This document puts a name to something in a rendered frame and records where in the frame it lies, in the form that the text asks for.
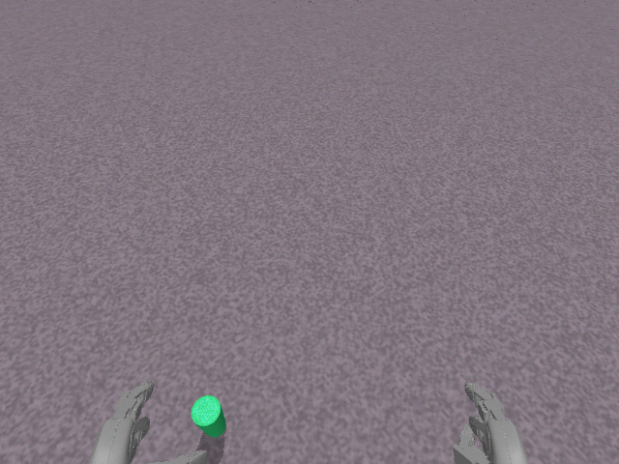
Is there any left robot hand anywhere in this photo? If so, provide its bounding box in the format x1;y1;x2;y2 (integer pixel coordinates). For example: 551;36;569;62
88;381;208;464

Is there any right robot hand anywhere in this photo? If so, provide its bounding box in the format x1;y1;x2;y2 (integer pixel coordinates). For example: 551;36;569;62
453;382;529;464

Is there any cup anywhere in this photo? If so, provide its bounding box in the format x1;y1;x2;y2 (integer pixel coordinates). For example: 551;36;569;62
192;395;226;438

